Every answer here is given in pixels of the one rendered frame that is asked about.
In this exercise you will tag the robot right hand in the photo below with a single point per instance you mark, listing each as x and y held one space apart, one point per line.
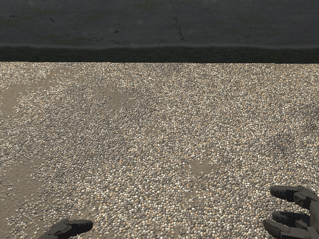
301 225

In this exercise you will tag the robot left hand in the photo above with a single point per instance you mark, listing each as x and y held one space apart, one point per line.
68 228

